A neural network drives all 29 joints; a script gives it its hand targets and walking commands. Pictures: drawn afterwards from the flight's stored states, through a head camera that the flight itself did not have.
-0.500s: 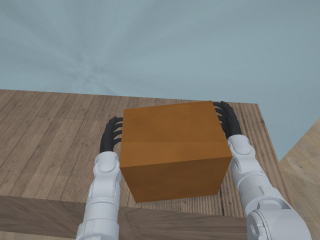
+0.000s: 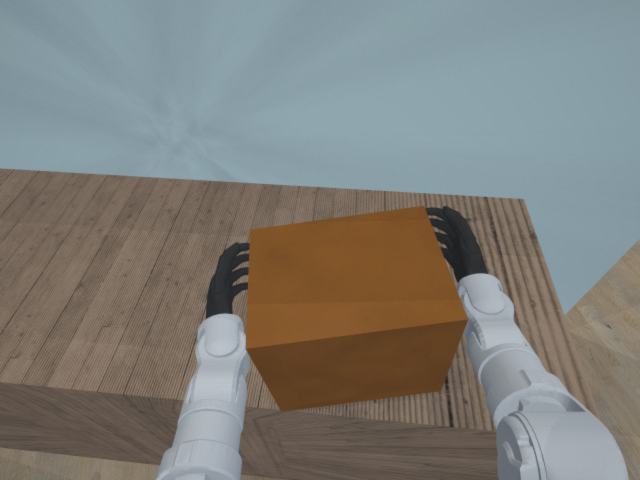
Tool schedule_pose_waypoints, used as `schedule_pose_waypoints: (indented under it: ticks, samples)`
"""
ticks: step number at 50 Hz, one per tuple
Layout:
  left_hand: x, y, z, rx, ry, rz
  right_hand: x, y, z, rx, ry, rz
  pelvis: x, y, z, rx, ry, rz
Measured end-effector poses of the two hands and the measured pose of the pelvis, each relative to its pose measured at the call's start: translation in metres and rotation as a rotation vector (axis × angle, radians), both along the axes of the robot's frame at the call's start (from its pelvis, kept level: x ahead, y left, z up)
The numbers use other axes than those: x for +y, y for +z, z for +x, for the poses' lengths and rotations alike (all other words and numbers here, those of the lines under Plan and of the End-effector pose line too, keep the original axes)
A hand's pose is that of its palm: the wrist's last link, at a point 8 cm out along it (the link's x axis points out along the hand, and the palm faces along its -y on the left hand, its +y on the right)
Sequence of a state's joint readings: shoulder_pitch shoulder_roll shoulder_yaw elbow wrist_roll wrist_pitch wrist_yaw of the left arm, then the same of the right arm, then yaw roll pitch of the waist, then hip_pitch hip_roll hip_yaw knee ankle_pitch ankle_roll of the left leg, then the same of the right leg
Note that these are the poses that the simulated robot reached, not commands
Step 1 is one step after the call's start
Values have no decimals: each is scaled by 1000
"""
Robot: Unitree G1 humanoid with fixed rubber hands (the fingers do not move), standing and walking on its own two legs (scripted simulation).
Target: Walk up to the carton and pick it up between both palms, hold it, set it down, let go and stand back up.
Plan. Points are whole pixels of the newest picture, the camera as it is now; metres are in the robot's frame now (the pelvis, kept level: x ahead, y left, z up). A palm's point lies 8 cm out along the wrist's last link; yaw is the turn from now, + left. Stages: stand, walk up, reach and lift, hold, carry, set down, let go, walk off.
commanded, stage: set down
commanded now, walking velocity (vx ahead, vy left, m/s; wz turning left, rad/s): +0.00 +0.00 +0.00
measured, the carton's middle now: (349, 313) +0.34 +0.01 +0.00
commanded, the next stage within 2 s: none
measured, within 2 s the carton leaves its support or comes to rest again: rests again in 0.90 s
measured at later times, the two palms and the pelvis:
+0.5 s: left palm (227, 305) +0.32 +0.17 +0.03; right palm (467, 268) +0.40 -0.14 +0.04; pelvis +0.00 +0.00 +0.00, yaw +0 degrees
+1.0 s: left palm (231, 301) +0.33 +0.17 +0.02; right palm (466, 274) +0.40 -0.15 +0.03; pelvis +0.00 +0.00 +0.00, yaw -1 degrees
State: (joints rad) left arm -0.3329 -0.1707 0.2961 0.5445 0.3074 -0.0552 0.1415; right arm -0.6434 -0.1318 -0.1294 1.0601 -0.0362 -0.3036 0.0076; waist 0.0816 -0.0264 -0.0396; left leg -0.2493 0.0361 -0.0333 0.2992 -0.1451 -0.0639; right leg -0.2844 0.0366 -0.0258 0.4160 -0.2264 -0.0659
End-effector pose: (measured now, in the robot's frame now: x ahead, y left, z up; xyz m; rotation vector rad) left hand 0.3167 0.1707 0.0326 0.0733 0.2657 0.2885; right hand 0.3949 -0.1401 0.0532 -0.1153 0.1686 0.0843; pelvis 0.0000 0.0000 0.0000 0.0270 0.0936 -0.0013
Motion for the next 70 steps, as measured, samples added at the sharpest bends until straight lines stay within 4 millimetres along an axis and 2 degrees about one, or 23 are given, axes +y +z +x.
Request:
schedule_pose_waypoints:
  ticks: [56, 60, 65, 70]
  samples:
    - [-4, -11, 13, -73, -6, -16, -8, -24, 3, 11, -15, 0, 2, -1, 4, 63, -12, 1]
    - [-3, -16, 13, -59, 1, -17, -8, -29, 3, 27, -14, -2, 2, -1, 4, 73, -17, -2]
    - [2, -33, 9, -4, 51, -54, -5, -44, 4, 89, -15, 20, 4, -3, 3, 104, -25, -9]
    - [11, -47, 7, 22, 108, -94, 0, -45, 14, 102, -4, 27, 6, -5, 3, 141, -32, -21]
